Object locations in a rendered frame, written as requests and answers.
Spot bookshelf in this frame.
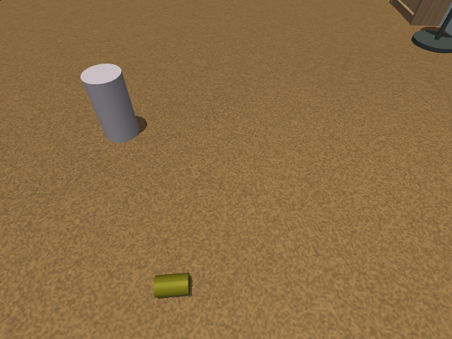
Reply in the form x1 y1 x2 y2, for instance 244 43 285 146
389 0 452 26

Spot coat stand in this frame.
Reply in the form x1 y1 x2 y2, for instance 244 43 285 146
412 8 452 54

